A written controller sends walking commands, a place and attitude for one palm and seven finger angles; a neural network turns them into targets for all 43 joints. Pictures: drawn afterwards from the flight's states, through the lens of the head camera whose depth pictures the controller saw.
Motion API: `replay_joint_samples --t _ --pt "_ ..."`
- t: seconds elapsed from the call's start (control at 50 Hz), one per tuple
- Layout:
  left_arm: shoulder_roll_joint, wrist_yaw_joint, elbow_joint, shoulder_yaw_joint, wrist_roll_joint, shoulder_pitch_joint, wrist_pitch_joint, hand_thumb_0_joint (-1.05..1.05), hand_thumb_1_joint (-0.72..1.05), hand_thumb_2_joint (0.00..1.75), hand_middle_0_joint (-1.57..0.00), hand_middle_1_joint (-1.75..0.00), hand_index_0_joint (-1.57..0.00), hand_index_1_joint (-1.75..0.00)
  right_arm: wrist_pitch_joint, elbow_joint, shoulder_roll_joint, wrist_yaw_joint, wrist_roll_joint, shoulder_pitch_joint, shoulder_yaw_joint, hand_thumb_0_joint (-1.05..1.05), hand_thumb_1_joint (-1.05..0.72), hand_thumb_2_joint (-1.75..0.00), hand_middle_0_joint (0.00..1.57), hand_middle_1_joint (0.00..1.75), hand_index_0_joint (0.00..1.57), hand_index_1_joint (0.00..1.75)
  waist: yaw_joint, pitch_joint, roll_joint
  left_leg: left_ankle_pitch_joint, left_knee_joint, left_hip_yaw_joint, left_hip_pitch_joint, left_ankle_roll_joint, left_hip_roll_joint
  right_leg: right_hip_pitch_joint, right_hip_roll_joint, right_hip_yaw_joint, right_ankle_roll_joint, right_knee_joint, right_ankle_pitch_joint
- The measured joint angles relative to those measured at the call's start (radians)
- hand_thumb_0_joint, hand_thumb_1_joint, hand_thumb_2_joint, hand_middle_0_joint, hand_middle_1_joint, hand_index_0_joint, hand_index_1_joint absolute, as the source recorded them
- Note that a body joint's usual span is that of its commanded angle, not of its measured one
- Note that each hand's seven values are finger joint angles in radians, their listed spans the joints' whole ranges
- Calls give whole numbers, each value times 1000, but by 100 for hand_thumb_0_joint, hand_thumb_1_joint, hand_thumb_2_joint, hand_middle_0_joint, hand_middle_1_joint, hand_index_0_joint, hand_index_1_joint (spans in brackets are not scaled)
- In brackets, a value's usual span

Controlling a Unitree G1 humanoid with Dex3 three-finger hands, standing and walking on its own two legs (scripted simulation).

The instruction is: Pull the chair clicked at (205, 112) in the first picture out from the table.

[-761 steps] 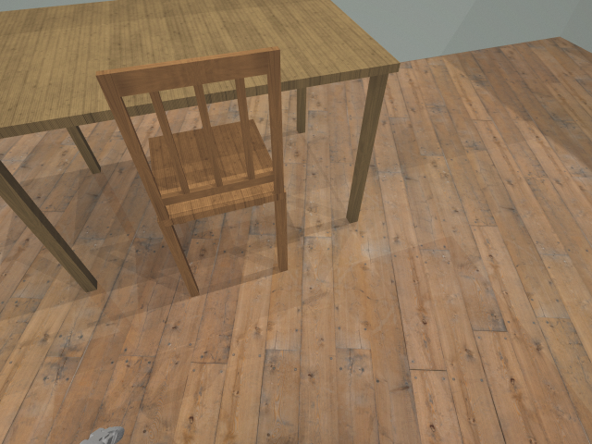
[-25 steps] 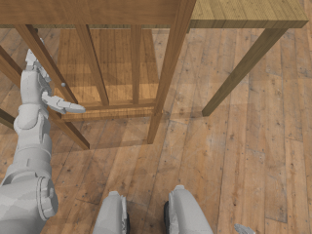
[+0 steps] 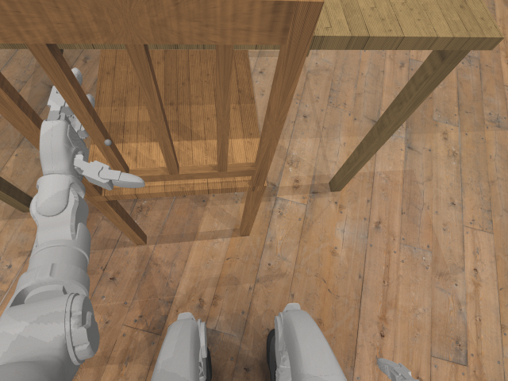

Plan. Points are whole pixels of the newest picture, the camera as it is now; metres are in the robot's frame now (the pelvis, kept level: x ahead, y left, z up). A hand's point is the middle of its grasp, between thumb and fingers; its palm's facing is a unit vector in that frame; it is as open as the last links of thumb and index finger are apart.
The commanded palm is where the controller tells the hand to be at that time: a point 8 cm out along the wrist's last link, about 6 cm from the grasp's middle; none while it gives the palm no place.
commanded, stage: hook a spindle and tug to test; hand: left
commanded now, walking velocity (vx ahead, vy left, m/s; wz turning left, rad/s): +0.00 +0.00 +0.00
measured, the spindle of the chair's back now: (160, 124) +0.49 +0.13 +0.03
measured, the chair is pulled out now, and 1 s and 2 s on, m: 0.00 0.00 0.05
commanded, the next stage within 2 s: step backward, pulling the chair out in 1.32 s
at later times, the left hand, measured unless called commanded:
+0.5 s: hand (115, 141) +0.47 +0.19 +0.02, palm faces +0.08 -1.00 -0.03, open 9.2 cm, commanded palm +0.44 +0.23 +0.02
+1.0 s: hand (114, 143) +0.46 +0.19 +0.02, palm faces +0.07 -1.00 -0.02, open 4.8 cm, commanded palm +0.42 +0.23 +0.02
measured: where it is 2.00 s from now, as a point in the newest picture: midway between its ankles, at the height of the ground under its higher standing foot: outside the picture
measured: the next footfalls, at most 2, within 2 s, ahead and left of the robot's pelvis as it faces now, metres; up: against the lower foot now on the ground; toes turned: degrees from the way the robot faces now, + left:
none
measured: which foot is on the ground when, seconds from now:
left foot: down 0.00-1.00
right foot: down 0.00-1.00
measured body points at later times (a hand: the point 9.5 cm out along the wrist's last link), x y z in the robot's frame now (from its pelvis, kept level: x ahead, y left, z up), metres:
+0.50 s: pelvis +0.00 -0.01 +0.00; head +0.15 +0.02 +0.42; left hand +0.46 +0.24 +0.02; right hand +0.06 -0.27 -0.12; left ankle +0.01 +0.10 -0.62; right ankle +0.04 -0.14 -0.62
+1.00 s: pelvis +0.00 +0.00 +0.00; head +0.16 +0.02 +0.43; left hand +0.45 +0.24 +0.02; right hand +0.07 -0.27 -0.11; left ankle +0.01 +0.10 -0.62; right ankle +0.04 -0.14 -0.62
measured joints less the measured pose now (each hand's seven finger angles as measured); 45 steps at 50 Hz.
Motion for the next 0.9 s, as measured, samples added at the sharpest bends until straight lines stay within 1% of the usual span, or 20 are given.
replay_joint_samples --t 0.14,0.24,0.34,0.4,0.46,0.56,0.72,0.8,0.84,0.9 --pt "-8 -1 -23 -20 -6 18 -1 -1 -50 30 -19 -51 -20 -52 3 7 0 1 4 2 -3 1 -91 -89 20 30 21 30 8 -4 1 2 -5 -3 9 -5 0 9 1 -3 -5 -2 -1" --pt "-11 1 15 -16 0 3 6 -1 -45 32 -28 -77 -28 -78 0 6 -2 -3 5 -3 -1 1 -91 -89 20 30 21 30 5 -4 -1 5 -6 -6 10 -8 0 9 0 -5 -8 1 -1" --pt "-2 10 14 -5 7 -6 -13 -1 -29 39 -36 -103 -37 -104 -8 2 -4 -7 1 -5 -3 1 -91 -89 20 30 21 30 -1 0 -4 5 4 -9 -1 -12 1 -4 1 -7 -12 13 -3" --pt "-2 10 10 -17 7 -15 -24 -1 -16 44 -41 -118 -41 -119 -9 7 -6 -6 -1 -6 -5 1 -91 -89 20 30 21 30 1 2 -2 5 8 -10 -6 -13 1 -8 1 -9 -13 17 -4" --pt "-3 11 31 -17 5 -32 -18 -1 -1 51 -45 -129 -45 -130 -5 12 -8 -5 1 -5 -5 1 -91 -89 20 30 21 30 3 -1 0 6 9 -11 -10 -13 -1 -12 0 -9 -13 20 -4" --pt "7 13 49 -10 11 -39 5 -1 26 62 -48 -139 -48 -139 -1 7 -8 -5 3 -2 -3 1 -91 -89 20 30 21 30 -1 0 2 7 8 -9 -14 -13 0 -18 0 -7 -14 22 -3" --pt "2 10 29 -4 4 -24 -10 0 67 80 -49 -143 -49 -144 -2 11 -4 -4 2 5 -2 1 -91 -89 20 30 21 30 0 1 2 7 4 -5 -7 -13 2 -13 3 -3 -13 17 -1" --pt "0 7 8 -7 -2 -2 0 1 79 85 -49 -144 -48 -145 1 6 -3 -2 5 8 -3 1 -91 -89 20 30 21 30 0 -3 2 6 -2 -2 2 -12 3 -6 4 0 -12 11 -1" --pt "-6 9 -1 -10 -11 8 7 1 79 84 -50 -144 -47 -145 1 3 -3 0 7 8 -3 1 -91 -89 20 30 21 30 0 -5 2 6 -6 0 8 -11 3 0 5 2 -11 6 0" --pt "-9 8 -12 -9 -12 19 9 1 80 83 -49 -144 -47 -145 1 -3 -2 0 9 6 -2 1 -91 -89 20 30 21 30 -1 -6 -1 4 -12 3 16 -9 4 6 6 5 -9 1 -1"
